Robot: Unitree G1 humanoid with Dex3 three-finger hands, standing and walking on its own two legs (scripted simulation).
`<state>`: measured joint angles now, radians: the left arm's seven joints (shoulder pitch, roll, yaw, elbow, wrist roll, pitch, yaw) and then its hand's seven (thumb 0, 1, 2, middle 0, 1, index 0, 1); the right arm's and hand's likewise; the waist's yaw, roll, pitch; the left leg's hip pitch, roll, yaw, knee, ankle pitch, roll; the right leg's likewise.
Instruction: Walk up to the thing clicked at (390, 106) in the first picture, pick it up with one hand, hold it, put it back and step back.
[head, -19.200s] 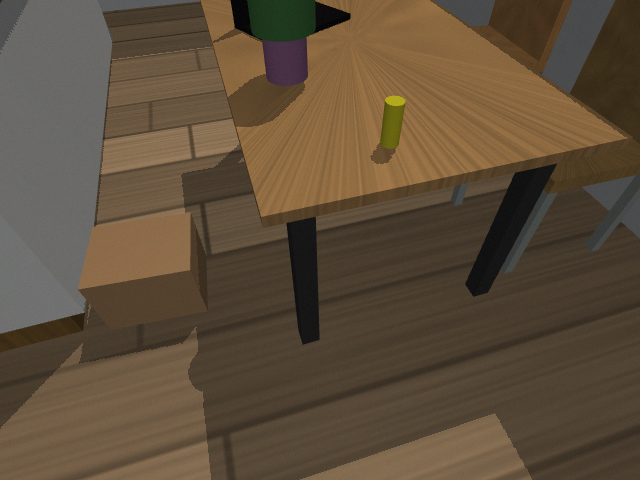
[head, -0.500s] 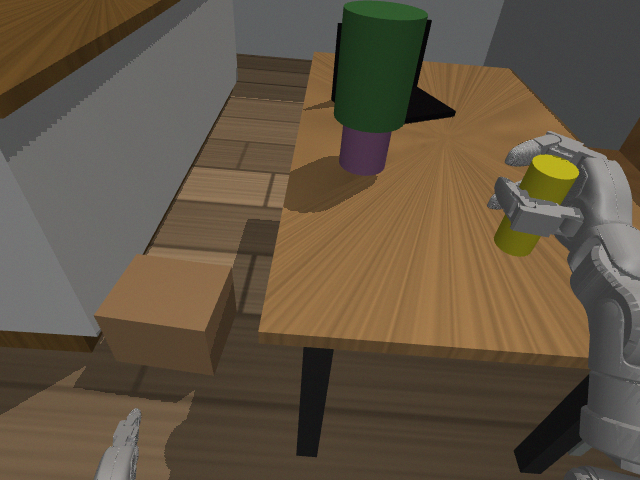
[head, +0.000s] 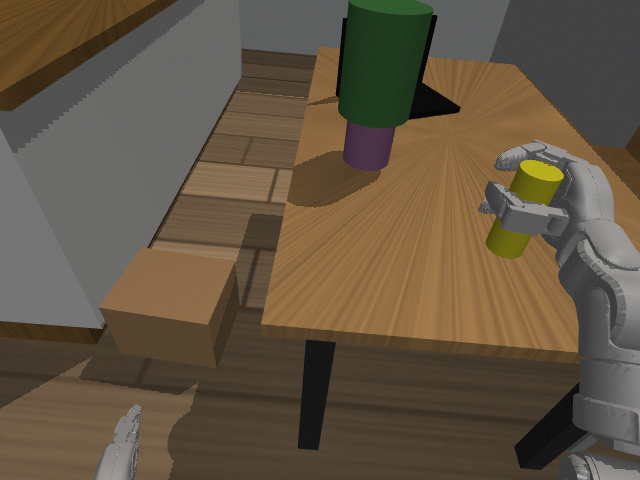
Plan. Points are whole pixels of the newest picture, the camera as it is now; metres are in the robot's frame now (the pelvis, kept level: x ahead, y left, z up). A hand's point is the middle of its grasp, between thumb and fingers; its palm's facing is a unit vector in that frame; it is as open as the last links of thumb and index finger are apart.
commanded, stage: crouch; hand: right
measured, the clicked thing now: (521, 211) +0.36 -0.18 +0.22
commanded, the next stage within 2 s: lower in 1.10 s
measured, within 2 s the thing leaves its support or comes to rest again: neither
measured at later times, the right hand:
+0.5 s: hand (477, 211) +0.44 -0.18 +0.16, palm faces +0.15 +0.99 +0.01, open 5.5 cm
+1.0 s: hand (474, 213) +0.48 -0.19 +0.13, palm faces +0.15 +0.99 +0.02, open 5.5 cm
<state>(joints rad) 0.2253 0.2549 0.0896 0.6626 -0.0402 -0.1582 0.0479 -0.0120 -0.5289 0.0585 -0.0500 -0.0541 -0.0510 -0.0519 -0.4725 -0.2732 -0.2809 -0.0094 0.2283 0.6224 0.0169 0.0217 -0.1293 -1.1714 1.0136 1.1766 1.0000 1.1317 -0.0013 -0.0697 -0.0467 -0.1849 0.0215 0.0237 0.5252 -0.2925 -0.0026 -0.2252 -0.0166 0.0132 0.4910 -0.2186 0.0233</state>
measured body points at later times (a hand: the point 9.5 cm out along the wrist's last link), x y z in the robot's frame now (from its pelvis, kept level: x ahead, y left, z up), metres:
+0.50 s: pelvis -0.01 +0.00 +0.00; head +0.00 +0.01 +0.45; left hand +0.13 +0.27 -0.09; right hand +0.43 -0.23 +0.16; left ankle +0.00 +0.12 -0.74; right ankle +0.03 -0.14 -0.74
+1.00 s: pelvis +0.01 -0.01 -0.01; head +0.05 -0.01 +0.44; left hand +0.15 +0.26 -0.08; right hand +0.47 -0.25 +0.13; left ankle +0.00 +0.12 -0.74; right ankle +0.03 -0.14 -0.74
